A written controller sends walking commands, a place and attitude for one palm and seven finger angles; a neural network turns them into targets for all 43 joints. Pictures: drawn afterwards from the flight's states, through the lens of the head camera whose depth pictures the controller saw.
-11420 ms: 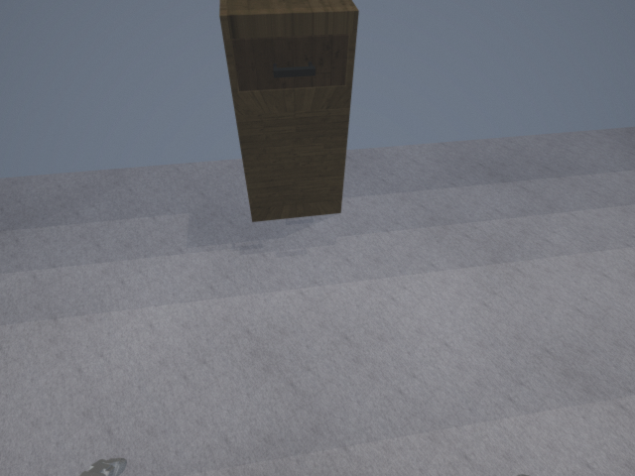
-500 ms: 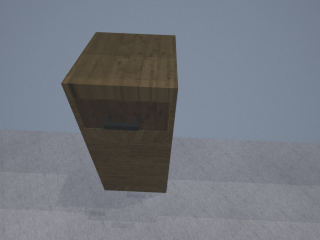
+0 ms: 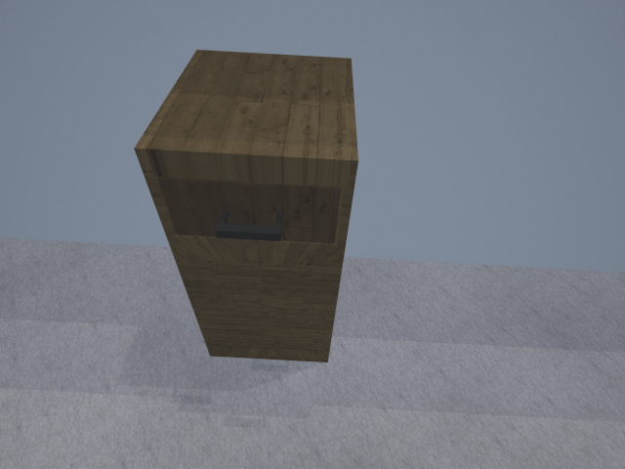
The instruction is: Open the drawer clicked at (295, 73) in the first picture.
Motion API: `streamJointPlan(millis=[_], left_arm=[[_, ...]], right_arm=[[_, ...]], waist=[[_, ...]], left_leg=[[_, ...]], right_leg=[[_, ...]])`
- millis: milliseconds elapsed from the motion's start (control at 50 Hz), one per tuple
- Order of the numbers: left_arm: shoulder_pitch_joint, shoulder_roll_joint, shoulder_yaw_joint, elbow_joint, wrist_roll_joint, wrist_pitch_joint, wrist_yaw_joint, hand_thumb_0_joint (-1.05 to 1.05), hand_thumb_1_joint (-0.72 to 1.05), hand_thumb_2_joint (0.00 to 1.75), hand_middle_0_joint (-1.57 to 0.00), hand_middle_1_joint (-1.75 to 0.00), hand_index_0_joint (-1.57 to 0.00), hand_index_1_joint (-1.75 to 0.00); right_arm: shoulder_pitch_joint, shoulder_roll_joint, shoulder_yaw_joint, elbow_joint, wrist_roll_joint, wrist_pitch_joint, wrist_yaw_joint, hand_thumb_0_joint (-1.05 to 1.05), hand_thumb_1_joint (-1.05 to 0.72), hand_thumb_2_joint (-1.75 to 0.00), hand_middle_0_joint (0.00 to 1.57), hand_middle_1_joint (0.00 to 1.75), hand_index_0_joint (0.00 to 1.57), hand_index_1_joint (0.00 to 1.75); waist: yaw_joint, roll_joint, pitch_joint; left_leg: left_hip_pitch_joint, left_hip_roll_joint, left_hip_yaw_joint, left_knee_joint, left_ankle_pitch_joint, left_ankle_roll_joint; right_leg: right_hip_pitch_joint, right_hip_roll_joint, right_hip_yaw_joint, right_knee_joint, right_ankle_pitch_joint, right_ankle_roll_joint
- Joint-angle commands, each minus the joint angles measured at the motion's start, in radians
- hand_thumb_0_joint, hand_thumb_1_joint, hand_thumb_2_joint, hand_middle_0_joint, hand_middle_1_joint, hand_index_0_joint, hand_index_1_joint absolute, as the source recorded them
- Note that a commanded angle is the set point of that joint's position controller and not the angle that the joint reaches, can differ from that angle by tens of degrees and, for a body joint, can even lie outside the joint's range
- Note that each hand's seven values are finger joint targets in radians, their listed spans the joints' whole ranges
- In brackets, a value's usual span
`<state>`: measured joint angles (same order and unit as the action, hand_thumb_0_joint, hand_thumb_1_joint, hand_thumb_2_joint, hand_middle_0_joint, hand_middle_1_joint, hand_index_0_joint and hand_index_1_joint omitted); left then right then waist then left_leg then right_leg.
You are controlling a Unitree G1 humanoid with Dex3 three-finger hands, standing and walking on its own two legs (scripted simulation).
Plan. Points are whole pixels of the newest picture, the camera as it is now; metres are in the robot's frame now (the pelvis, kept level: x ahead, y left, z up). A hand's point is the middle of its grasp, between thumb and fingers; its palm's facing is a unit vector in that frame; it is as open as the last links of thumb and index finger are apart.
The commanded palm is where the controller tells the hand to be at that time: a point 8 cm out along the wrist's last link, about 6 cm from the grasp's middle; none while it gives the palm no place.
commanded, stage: look again from close up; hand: left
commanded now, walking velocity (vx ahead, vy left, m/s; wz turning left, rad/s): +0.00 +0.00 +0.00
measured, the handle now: (250, 224) +0.57 +0.16 -0.08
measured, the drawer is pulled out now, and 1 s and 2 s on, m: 0.00 0.00 0.00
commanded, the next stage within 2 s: raise the hand with hooked fingers in 0.52 s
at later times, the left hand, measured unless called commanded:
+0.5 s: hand out of the picture -0.01 +0.15 -0.18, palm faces +0.05 -0.99 -0.15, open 7.4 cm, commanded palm none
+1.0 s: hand (211, 409) +0.20 +0.15 -0.05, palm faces -0.05 -0.29 -0.95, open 8.3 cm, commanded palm +0.16 +0.20 -0.02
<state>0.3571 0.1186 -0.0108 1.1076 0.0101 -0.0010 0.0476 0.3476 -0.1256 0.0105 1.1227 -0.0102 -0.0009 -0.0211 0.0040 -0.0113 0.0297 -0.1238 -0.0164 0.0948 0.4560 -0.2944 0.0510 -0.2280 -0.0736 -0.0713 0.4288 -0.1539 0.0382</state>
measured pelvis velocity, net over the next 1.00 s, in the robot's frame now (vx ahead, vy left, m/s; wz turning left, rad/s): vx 0.01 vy -0.03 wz -0.06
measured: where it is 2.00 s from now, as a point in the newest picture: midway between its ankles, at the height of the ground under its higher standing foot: outside the picture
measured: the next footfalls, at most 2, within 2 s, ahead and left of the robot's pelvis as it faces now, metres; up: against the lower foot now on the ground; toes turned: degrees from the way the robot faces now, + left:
none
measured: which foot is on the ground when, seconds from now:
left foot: down 0.00-1.00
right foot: down 0.00-1.00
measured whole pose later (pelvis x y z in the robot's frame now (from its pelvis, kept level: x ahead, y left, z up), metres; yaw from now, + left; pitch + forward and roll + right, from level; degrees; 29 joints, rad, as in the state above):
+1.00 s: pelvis +0.01 -0.03 -0.03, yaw -3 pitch +7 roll +3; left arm 0.44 0.24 -0.11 0.02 1.01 -0.08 0.41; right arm 0.08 -0.29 -0.05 0.51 -0.05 -0.01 0.05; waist 0.04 0.00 -0.10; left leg -0.40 0.01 0.16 0.69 -0.41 0.02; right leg -0.58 0.00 0.03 0.76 -0.31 -0.03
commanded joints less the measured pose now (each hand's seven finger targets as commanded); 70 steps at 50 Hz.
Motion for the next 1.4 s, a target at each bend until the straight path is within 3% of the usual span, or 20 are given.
streamJointPlan(millis=[0, 580, 600, 620, 640, 660, 680, 700, 760, 780, 800, 840, 900, 940, 980, 1060, 1120, 1180, 1280, 1380], left_arm=[[0.062, 0.069, 0.015, -0.026, 0.005, -0.013, 0.002, 0.00, 0.90, 0.90, -0.20, -0.30, -0.20, -0.30], [0.058, 0.050, 0.023, -0.015, 0.005, -0.012, 0.006, 0.00, 0.90, 0.90, -0.20, -0.30, -0.20, -0.30], [0.082, 0.134, 0.020, 0.018, 0.013, -0.021, 0.037, 0.00, 0.90, 0.90, -0.20, -0.30, -0.20, -0.30], [-0.743, 0.316, -0.086, -1.560, 0.110, -0.181, 0.033, 0.00, 0.88, 0.89, -0.20, -0.32, -0.20, -0.32], [-0.324, 0.304, -0.019, -1.259, 0.145, -0.073, 0.120, 0.00, 0.85, 0.88, -0.20, -0.33, -0.20, -0.33], [-0.052, 0.146, -0.090, -1.105, 0.155, 0.098, 0.167, 0.00, 0.83, 0.87, -0.21, -0.34, -0.21, -0.34], [-0.056, 0.045, -0.175, -1.124, 0.166, 0.117, 0.171, 0.00, 0.81, 0.86, -0.21, -0.36, -0.21, -0.36], [-0.067, 0.064, -0.202, -1.196, 0.230, 0.106, 0.176, 0.00, 0.78, 0.85, -0.21, -0.37, -0.21, -0.37], [-0.067, 0.198, -0.168, -1.239, 0.534, 0.075, 0.239, 0.00, 0.71, 0.82, -0.21, -0.42, -0.21, -0.42], [0.034, 0.178, -0.151, -1.173, 0.651, 0.077, 0.272, 0.00, 0.69, 0.81, -0.22, -0.43, -0.22, -0.43], [0.187, 0.119, -0.180, -1.092, 0.732, 0.076, 0.292, 0.00, 0.67, 0.80, -0.22, -0.45, -0.22, -0.45], [0.366, 0.143, -0.125, -1.026, 0.878, 0.042, 0.322, 0.00, 0.62, 0.78, -0.22, -0.48, -0.22, -0.48], [0.368, 0.238, -0.012, -1.122, 1.001, -0.053, 0.364, 0.00, 0.55, 0.75, -0.22, -0.53, -0.22, -0.53], [0.312, 0.282, 0.034, -1.174, 1.061, -0.084, 0.411, 0.00, 0.50, 0.73, -0.23, -0.55, -0.23, -0.55], [0.212, 0.310, 0.063, -1.239, 1.111, -0.093, 0.473, 0.00, 0.46, 0.71, -0.23, -0.58, -0.23, -0.58], [-0.126, 0.374, 0.091, -1.368, 1.183, -0.106, 0.555, 0.00, 0.36, 0.67, -0.24, -0.64, -0.24, -0.64], [-0.197, 0.385, 0.083, -1.390, 1.127, -0.119, 0.544, 0.00, 0.29, 0.64, -0.24, -0.69, -0.24, -0.69], [-0.197, 0.361, 0.047, -1.344, 1.063, -0.084, 0.490, 0.00, 0.22, 0.61, -0.25, -0.74, -0.25, -0.74], [-0.099, 0.379, 0.037, -1.271, 1.013, 0.005, 0.354, 0.00, 0.11, 0.56, -0.26, -0.81, -0.26, -0.81], [-0.044, 0.439, 0.115, -1.300, 1.015, -0.027, 0.312, 0.00, -0.01, 0.51, -0.27, -0.88, -0.27, -0.88]], right_arm=[[0.056, -0.101, -0.025, -0.025, 0.002, -0.012, -0.006, 0.00, -0.90, -0.90, 0.20, 0.30, 0.20, 0.30], [0.063, -0.080, -0.022, -0.003, 0.001, -0.021, -0.017, 0.00, -0.90, -0.90, 0.20, 0.30, 0.20, 0.30], [-0.034, -0.125, -0.022, -0.092, 0.013, -0.038, -0.009, 0.00, -0.90, -0.90, 0.20, 0.30, 0.20, 0.30], [-0.042, -0.282, -0.006, -0.462, 0.076, -0.179, -0.048, 0.00, -0.90, -0.90, 0.20, 0.30, 0.20, 0.30], [-0.148, -0.223, -0.026, -0.394, 0.067, -0.290, -0.088, 0.00, -0.90, -0.90, 0.20, 0.30, 0.20, 0.30], [-0.123, -0.173, -0.041, -0.384, 0.078, -0.336, -0.082, 0.00, -0.90, -0.90, 0.20, 0.30, 0.20, 0.30], [-0.097, -0.167, -0.032, -0.358, 0.083, -0.360, -0.081, 0.00, -0.90, -0.90, 0.20, 0.30, 0.20, 0.30], [-0.141, -0.196, -0.037, -0.412, 0.076, -0.385, -0.075, 0.00, -0.90, -0.90, 0.20, 0.30, 0.20, 0.30], [-0.154, -0.271, -0.042, -0.521, -0.001, -0.364, -0.042, 0.00, -0.90, -0.90, 0.20, 0.30, 0.20, 0.30], [-0.162, -0.259, -0.059, -0.562, -0.023, -0.326, -0.028, 0.00, -0.90, -0.90, 0.20, 0.30, 0.20, 0.30], [-0.209, -0.259, -0.071, -0.616, -0.037, -0.285, -0.010, 0.00, -0.90, -0.90, 0.20, 0.30, 0.20, 0.30], [-0.272, -0.262, -0.083, -0.679, -0.051, -0.167, 0.031, 0.00, -0.90, -0.90, 0.20, 0.30, 0.20, 0.30], [-0.366, -0.238, -0.073, -0.765, -0.036, -0.045, 0.080, 0.00, -0.90, -0.90, 0.20, 0.30, 0.20, 0.30], [-0.390, -0.222, -0.065, -0.786, -0.036, -0.001, 0.094, 0.00, -0.90, -0.90, 0.20, 0.30, 0.20, 0.30], [-0.385, -0.207, -0.066, -0.787, -0.045, 0.037, 0.099, 0.00, -0.90, -0.90, 0.20, 0.30, 0.20, 0.30], [-0.344, -0.198, -0.085, -0.756, -0.075, 0.045, 0.088, 0.00, -0.90, -0.90, 0.20, 0.30, 0.20, 0.30], [-0.353, -0.199, -0.087, -0.745, -0.078, 0.036, 0.066, 0.00, -0.90, -0.90, 0.20, 0.30, 0.20, 0.30], [-0.360, -0.201, -0.078, -0.731, -0.074, 0.035, 0.050, 0.00, -0.90, -0.90, 0.20, 0.30, 0.20, 0.30], [-0.365, -0.194, -0.049, -0.730, -0.050, 0.051, 0.028, 0.00, -0.90, -0.90, 0.20, 0.30, 0.20, 0.30], [-0.353, -0.189, -0.037, -0.715, -0.049, 0.041, 0.021, 0.00, -0.90, -0.90, 0.20, 0.30, 0.20, 0.30]], waist=[[-0.001, 0.017, 0.092], [-0.002, 0.033, 0.071], [0.019, -0.068, 0.107], [-0.074, 0.289, -0.411], [0.013, 0.399, -0.358], [-0.004, 0.295, -0.151], [-0.021, 0.188, -0.074], [-0.011, 0.122, -0.002], [-0.049, -0.083, -0.080], [-0.031, -0.203, -0.115], [0.008, -0.248, -0.058], [0.070, -0.280, -0.030], [0.146, -0.144, -0.158], [0.159, -0.059, -0.188], [0.154, -0.020, -0.229], [0.079, -0.014, -0.365], [0.036, 0.052, -0.425], [0.005, 0.002, -0.366], [0.050, -0.098, -0.338], [0.099, -0.041, -0.336]], left_leg=[[-0.196, 0.124, -0.137, -0.182, -0.060, -0.011], [-0.121, 0.129, -0.107, -0.152, 0.140, -0.016], [-0.184, 0.149, -0.093, 0.009, 0.334, -0.038], [0.074, 0.071, -0.143, -0.108, 0.443, -0.043], [0.103, 0.110, -0.126, -0.136, 0.548, -0.084], [-0.055, 0.104, -0.141, -0.201, 0.380, -0.116], [-0.098, 0.071, -0.113, -0.152, 0.280, -0.087], [-0.152, 0.058, -0.116, -0.085, 0.221, -0.061], [-0.275, 0.013, -0.183, 0.048, 0.078, -0.031], [-0.283, 0.004, -0.161, 0.075, 0.060, -0.038], [-0.319, -0.011, -0.136, 0.095, 0.027, -0.038], [-0.396, -0.023, -0.100, 0.113, 0.022, -0.045], [-0.422, -0.032, -0.059, 0.136, 0.104, -0.056], [-0.419, -0.040, -0.053, 0.163, 0.127, -0.055], [-0.421, -0.050, -0.057, 0.203, 0.117, -0.049], [-0.345, -0.054, -0.098, 0.339, 0.107, -0.030], [-0.315, -0.060, -0.092, 0.396, 0.103, -0.016], [-0.373, -0.057, -0.091, 0.381, 0.085, -0.010], [-0.429, -0.046, -0.077, 0.264, 0.092, -0.015], [-0.395, -0.035, -0.078, 0.184, 0.151, -0.023]], right_leg=[[0.063, -0.036, 0.060, -0.044, 0.004, -0.040], [0.068, -0.039, 0.066, -0.020, 0.104, -0.041], [0.034, -0.077, 0.088, 0.044, 0.337, -0.051], [0.117, 0.053, 0.093, 0.142, 0.125, -0.059], [-0.006, 0.057, 0.027, 0.234, -0.105, -0.084], [-0.137, 0.069, -0.019, 0.286, -0.253, -0.059], [-0.145, 0.070, -0.016, 0.240, -0.191, -0.056], [-0.167, 0.070, -0.006, 0.177, -0.141, -0.066], [-0.198, 0.087, 0.105, 0.122, -0.180, -0.092], [-0.226, 0.099, 0.091, 0.124, -0.266, -0.093], [-0.245, 0.101, 0.105, 0.098, -0.337, -0.097], [-0.224, 0.106, 0.147, 0.099, -0.301, -0.115], [-0.111, 0.098, 0.174, 0.195, -0.091, -0.132], [-0.116, 0.101, 0.206, 0.233, -0.020, -0.137], [-0.157, 0.103, 0.238, 0.257, -0.016, -0.135], [-0.319, 0.086, 0.330, 0.287, -0.067, -0.123], [-0.336, 0.070, 0.303, 0.297, -0.025, -0.108], [-0.280, 0.071, 0.269, 0.273, 0.019, -0.089], [-0.048, 0.060, 0.236, 0.217, 0.128, -0.066], [0.035, 0.060, 0.203, 0.214, 0.181, -0.077]])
